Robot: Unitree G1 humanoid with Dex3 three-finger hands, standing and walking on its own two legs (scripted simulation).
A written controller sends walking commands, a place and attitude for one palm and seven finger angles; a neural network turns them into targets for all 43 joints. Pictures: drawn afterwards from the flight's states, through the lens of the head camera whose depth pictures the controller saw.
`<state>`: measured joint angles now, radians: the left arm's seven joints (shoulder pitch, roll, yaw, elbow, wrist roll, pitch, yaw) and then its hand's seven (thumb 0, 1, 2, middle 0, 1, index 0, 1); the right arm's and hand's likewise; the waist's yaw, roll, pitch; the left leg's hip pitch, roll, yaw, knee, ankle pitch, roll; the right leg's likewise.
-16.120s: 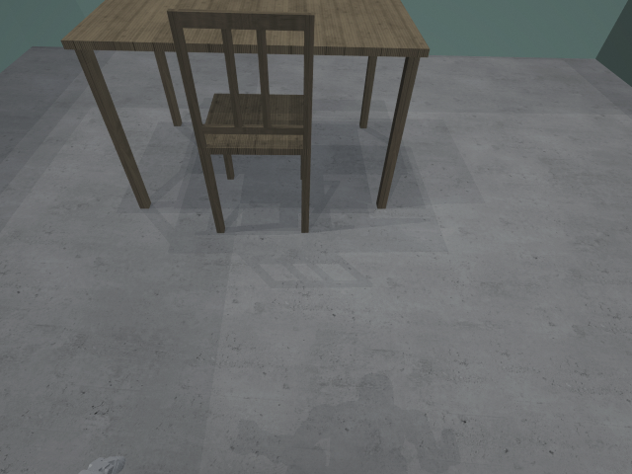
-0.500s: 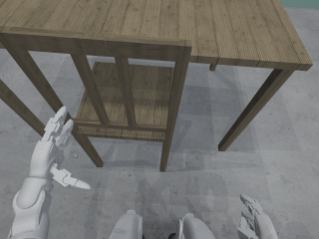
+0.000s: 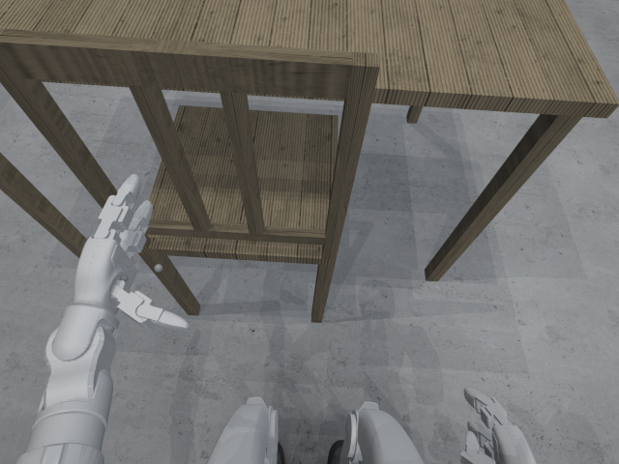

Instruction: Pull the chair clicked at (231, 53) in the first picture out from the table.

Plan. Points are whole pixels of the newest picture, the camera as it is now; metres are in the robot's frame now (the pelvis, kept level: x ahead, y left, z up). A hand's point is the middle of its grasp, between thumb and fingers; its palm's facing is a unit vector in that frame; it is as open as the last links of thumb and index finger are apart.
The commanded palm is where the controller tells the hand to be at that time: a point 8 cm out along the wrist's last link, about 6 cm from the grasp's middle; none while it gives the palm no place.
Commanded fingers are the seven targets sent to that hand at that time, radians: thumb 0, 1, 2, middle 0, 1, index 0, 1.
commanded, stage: aim the fingers beside a spindle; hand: left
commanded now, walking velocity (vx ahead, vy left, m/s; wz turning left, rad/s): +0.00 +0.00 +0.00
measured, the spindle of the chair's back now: (179, 171) +0.50 +0.21 +0.02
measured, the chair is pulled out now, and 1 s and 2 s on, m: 0.00 0.00 0.00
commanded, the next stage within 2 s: none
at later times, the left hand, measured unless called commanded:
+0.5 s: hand (180, 264) +0.36 +0.18 +0.01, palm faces -0.05 -1.00 -0.04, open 16.9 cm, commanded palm +0.34 +0.24 +0.02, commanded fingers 0.00 -0.50 0.30 -0.06 -0.08 -0.06 -0.08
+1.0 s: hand (166, 263) +0.35 +0.20 +0.02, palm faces +0.00 -1.00 -0.08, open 16.9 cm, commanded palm +0.34 +0.24 +0.02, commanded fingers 0.00 -0.50 0.30 -0.06 -0.08 -0.06 -0.08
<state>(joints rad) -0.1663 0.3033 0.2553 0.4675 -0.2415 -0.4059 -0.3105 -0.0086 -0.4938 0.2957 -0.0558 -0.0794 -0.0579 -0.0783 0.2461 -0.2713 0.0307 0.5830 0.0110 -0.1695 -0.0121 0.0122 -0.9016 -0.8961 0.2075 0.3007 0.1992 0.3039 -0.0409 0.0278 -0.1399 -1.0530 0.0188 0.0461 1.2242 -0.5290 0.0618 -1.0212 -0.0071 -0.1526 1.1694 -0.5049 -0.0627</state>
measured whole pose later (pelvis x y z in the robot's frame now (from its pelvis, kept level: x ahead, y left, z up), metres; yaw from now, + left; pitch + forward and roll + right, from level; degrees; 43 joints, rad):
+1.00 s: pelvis +0.00 -0.01 -0.01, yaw +0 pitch +21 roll -3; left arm -0.20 0.30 0.27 0.49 -0.20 -0.46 -0.26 -0.01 -0.49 0.30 -0.06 -0.08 -0.06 -0.08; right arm 0.22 -0.27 0.02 0.57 0.00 -0.12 -0.01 0.01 -0.90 -0.90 0.21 0.30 0.20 0.30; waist -0.05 0.02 -0.13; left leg -1.09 0.03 0.04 1.26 -0.54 0.05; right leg -1.06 0.00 -0.16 1.21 -0.52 -0.07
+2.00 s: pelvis +0.01 +0.01 +0.00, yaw -1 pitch +22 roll -3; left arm -0.16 0.27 0.22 0.47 -0.21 -0.43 -0.29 -0.01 -0.49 0.30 -0.06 -0.08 -0.06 -0.08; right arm 0.23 -0.27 0.02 0.57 0.00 -0.13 0.00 0.01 -0.90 -0.90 0.21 0.30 0.20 0.30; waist -0.05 0.03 -0.14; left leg -1.09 0.02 0.05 1.25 -0.55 0.07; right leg -1.05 0.00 -0.14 1.18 -0.51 -0.05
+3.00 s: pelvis +0.00 +0.00 -0.01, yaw +0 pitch +22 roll -3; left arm -0.22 0.30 0.22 0.55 -0.23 -0.40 -0.31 -0.01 -0.49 0.30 -0.05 -0.08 -0.05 -0.08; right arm 0.22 -0.27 0.03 0.58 0.01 -0.11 -0.01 0.01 -0.90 -0.90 0.21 0.30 0.20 0.30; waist -0.05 0.03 -0.14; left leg -1.10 0.02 0.04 1.26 -0.54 0.07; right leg -1.07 0.00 -0.15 1.19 -0.51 -0.06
